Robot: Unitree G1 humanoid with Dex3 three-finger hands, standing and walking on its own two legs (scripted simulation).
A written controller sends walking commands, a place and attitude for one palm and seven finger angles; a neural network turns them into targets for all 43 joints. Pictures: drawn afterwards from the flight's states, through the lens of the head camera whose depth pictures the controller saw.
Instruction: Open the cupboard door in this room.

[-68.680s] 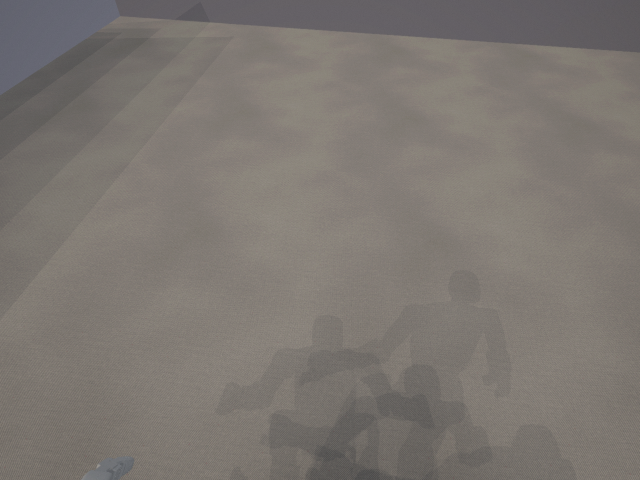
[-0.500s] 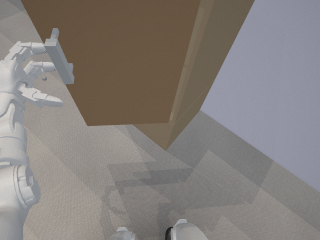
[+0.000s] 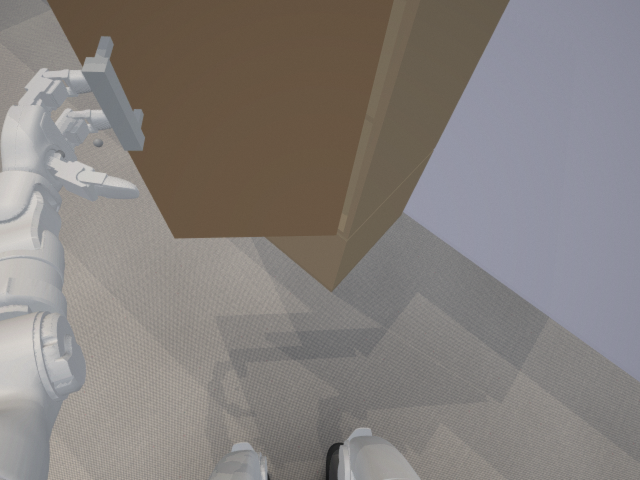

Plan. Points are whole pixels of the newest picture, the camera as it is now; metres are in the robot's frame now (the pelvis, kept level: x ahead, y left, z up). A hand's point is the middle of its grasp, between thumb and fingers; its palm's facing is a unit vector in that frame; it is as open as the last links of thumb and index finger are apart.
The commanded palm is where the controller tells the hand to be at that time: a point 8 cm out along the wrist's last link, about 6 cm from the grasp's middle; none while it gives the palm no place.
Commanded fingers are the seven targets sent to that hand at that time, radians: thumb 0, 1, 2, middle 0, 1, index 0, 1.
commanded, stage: slide the fingers in behind the handle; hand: left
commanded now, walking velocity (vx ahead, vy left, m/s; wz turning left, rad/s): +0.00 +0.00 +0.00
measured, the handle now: (120, 96) +0.57 +0.22 +0.09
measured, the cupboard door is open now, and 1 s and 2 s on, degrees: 44 45 45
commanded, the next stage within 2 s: move the hooked fingers beside the handle in 0.48 s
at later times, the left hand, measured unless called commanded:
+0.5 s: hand (102, 137) +0.50 +0.23 +0.09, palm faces +0.01 -1.00 -0.01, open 14.0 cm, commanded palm +0.48 +0.25 +0.09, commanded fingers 0.00 -0.50 0.30 -0.30 -1.20 -0.30 -1.20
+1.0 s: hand (114, 137) +0.50 +0.22 +0.09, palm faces +0.00 -1.00 +0.00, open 14.0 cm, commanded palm +0.47 +0.28 +0.09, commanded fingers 0.00 -0.50 0.30 -0.30 -1.20 -0.30 -1.20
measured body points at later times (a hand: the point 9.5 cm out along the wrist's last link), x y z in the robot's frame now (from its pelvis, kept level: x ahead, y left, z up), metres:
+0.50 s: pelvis +0.01 +0.01 +0.00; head +0.13 +0.03 +0.43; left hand +0.49 +0.28 +0.09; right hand +0.03 -0.26 -0.11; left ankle -0.01 +0.10 -0.69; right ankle +0.02 -0.11 -0.69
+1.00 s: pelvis +0.01 +0.00 +0.00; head +0.12 +0.02 +0.44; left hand +0.49 +0.27 +0.09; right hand +0.01 -0.26 -0.11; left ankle -0.01 +0.10 -0.69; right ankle +0.02 -0.11 -0.69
